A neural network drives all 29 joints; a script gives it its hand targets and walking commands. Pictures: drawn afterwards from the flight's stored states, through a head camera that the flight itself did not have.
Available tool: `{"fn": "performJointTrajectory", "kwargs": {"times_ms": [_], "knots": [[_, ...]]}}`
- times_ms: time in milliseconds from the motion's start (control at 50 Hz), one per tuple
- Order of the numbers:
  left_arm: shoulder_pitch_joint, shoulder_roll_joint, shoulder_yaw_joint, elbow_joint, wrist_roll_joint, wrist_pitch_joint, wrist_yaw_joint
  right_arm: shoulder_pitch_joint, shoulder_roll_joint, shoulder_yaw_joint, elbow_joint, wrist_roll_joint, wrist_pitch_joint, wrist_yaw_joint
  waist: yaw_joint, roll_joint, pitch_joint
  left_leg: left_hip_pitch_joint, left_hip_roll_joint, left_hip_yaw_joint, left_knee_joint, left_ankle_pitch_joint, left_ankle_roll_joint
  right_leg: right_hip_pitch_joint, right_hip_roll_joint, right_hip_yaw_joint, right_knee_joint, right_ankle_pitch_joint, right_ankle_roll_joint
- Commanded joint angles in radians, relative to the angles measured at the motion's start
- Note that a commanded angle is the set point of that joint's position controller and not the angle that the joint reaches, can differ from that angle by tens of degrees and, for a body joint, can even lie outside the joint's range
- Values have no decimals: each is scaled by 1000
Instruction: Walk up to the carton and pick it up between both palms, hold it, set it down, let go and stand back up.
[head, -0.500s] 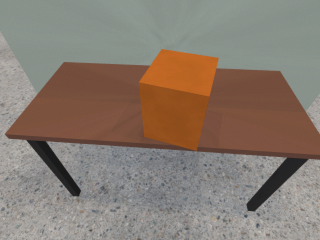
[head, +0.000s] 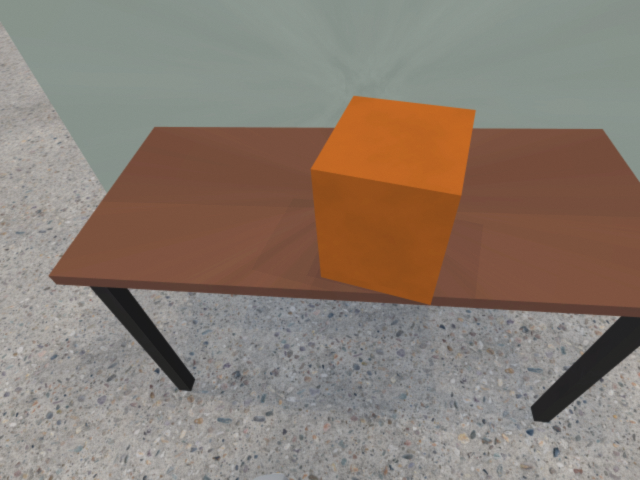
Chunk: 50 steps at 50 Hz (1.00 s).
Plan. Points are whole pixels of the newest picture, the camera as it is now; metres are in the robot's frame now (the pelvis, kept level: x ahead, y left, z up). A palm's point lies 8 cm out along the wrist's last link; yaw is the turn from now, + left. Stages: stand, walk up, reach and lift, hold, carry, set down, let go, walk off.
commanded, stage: walk up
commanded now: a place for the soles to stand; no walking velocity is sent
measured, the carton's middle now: (392, 200) +0.56 -0.08 +0.02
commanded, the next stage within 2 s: none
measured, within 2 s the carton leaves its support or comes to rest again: neither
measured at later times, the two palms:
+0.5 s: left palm (85, 421) +0.24 +0.39 -0.12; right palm out of the picture +0.09 -0.13 -0.08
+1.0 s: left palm (126, 414) +0.24 +0.31 -0.09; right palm out of the picture +0.15 -0.22 -0.11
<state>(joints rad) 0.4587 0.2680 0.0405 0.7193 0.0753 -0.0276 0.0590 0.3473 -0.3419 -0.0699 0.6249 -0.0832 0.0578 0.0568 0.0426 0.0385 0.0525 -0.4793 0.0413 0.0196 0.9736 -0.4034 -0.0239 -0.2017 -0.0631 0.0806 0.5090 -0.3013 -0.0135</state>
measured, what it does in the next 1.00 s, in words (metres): walks ahead: left foot, then right foot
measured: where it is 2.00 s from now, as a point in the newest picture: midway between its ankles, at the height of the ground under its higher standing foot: outside the picture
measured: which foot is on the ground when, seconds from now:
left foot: up 0.00-0.16, down 0.18-0.80, up 0.82-1.00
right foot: down 0.00-0.18, up 0.20-0.76, down 0.78-1.00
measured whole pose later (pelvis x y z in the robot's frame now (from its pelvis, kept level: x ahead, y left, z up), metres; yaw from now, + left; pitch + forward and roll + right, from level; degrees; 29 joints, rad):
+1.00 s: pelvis +0.09 +0.06 +0.00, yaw -6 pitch -2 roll +3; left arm 0.18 0.25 0.04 0.69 0.02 0.05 0.00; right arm 0.36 -0.30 -0.04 0.59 -0.01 0.04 -0.04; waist 0.03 0.00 0.09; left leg -0.42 0.02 -0.02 1.06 -0.53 -0.02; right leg -0.30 0.01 -0.02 0.56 -0.22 -0.07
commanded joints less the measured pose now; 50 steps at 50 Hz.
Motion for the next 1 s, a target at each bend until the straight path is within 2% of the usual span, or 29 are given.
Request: {"fn": "performJointTrajectory", "kwargs": {"times_ms": [0,60,80,100,120,140,160,180,200,220,260,300,340,380,440,460,540,620,660,700,720,740,760,780,800,820,880,920,980], "knots": [[-64,223,80,-79,-12,-24,-4,-44,-14,-16,-109,25,-22,31,-18,-289,36,-40,62,-22,-109,93,-15,-37,-134,142,-231,-173,-169],[-113,235,89,-91,-13,-17,-17,28,-16,-34,-85,34,-33,25,-54,-305,0,233,44,45,-226,108,8,-219,-107,58,-137,-208,-144],[-130,213,78,-106,-18,-11,-22,96,-34,-43,-62,34,-41,11,-91,-244,10,352,16,79,-287,183,11,-305,-79,42,-41,-193,-122],[-113,171,60,-106,-18,-1,-27,210,-53,-59,-18,35,-51,-6,-135,-136,-47,504,-21,105,-302,202,11,-357,-26,-10,120,-208,-90],[-64,102,27,-109,-18,5,-29,295,-90,-66,24,39,-61,-24,-172,35,-91,575,-30,86,-354,206,14,-374,54,-64,346,-208,-58],[-25,28,4,-137,-18,7,-30,339,-151,-63,31,37,-71,-35,-178,225,-103,556,92,-95,-434,115,41,-441,116,-55,559,-375,-27],[40,22,2,-174,-25,16,-27,274,-237,-62,-13,28,-72,-50,-131,313,-85,443,309,-499,-619,-13,132,-477,121,0,718,-410,6],[69,85,26,-170,-27,35,-18,182,-243,-60,-36,36,-67,-61,-86,165,-43,328,397,-631,-727,-151,204,-430,74,47,763,-341,10],[49,100,31,-171,-21,46,-11,113,-271,-63,-51,51,-63,-66,-72,186,10,237,427,-717,-804,-254,253,-445,53,43,802,-312,14],[4,115,36,-162,-20,50,-8,62,-235,-50,-47,61,-65,-66,-65,182,114,153,385,-633,-805,-214,249,-457,22,58,809,-235,20],[-2,141,44,-115,-33,45,-16,28,-139,-21,-32,52,-72,-67,-45,129,165,99,280,-344,-699,141,196,-358,8,53,705,-147,41],[37,119,35,-80,-34,50,-28,34,-79,0,-14,41,-86,-71,-12,73,113,149,234,-196,-613,437,137,-285,24,46,639,-99,48],[-9,109,29,-89,-23,64,-36,86,-61,8,-12,40,-100,-83,-17,-10,77,224,256,-168,-570,652,131,-294,34,30,626,-44,46],[-64,87,20,-102,-20,81,-42,138,-74,3,-7,44,-105,-96,-25,-5,14,295,259,-150,-560,742,130,-295,45,8,613,-4,46],[-190,53,3,-136,-26,99,-54,186,-99,-6,-17,43,-100,-110,-63,70,-3,410,254,-116,-531,898,137,-363,56,-32,543,18,51],[-220,50,0,-137,-27,102,-57,200,-94,-2,-18,45,-96,-111,-71,95,-6,407,241,-105,-530,893,122,-357,62,-34,537,20,48],[-312,53,0,-134,-32,113,-63,225,-98,-3,-38,38,-82,-119,-108,122,-32,487,245,-121,-514,789,157,-373,54,-50,445,-45,55],[-335,57,8,-124,-40,100,-67,189,-126,-16,-73,41,-70,-110,-107,158,-45,450,243,-98,-473,747,200,-282,45,-89,286,-104,46],[-317,51,13,-120,-48,90,-75,143,-139,-23,-91,47,-65,-106,-84,164,-33,356,235,-70,-466,686,196,-169,49,-98,180,-57,33],[-225,83,29,-89,-49,71,-79,84,-150,-18,-110,59,-60,-98,-15,90,-45,211,222,-43,-381,542,156,31,48,-101,-33,157,-1],[-201,129,44,-72,-47,60,-75,109,-117,-7,-115,64,-59,-91,-11,-32,-63,127,180,-8,-300,446,119,143,33,-71,-61,310,-20],[-178,197,62,-70,-37,52,-69,151,-61,12,-126,70,-62,-87,-3,-214,-126,14,100,57,-131,207,57,253,-111,131,-50,493,-88],[-196,216,65,-82,-52,56,-65,150,-16,22,-132,81,-51,-98,3,-300,-121,-16,-5,76,11,-254,19,179,-247,299,-86,603,-207],[-209,189,61,-84,-68,61,-60,126,-24,17,-119,77,-30,-112,14,-233,-95,26,7,-1,94,-340,25,53,-269,301,-107,469,-278],[-237,180,55,-85,-78,63,-56,105,-33,8,-106,71,-18,-120,12,-256,-58,30,4,-39,128,-306,26,-25,-248,293,-142,358,-277],[-266,159,47,-94,-78,67,-54,99,-50,2,-100,70,-17,-120,1,-236,-18,22,1,-52,145,-266,24,-53,-208,225,-154,332,-259],[-282,120,37,-95,-53,68,-48,127,-46,-6,-66,75,-30,-107,-22,-193,-19,39,-26,-58,132,-131,6,-48,-112,88,-119,390,-180],[-285,115,39,-89,-54,66,-53,126,-31,-1,-61,69,-38,-99,-19,-151,-26,57,-34,-35,89,-79,-8,-72,-91,74,-145,240,-172],[-287,119,38,-101,-52,62,-56,96,-27,-8,-69,65,-39,-90,-4,-170,-17,58,-30,-20,-37,-76,-16,-81,-100,120,-188,-26,-169]]}}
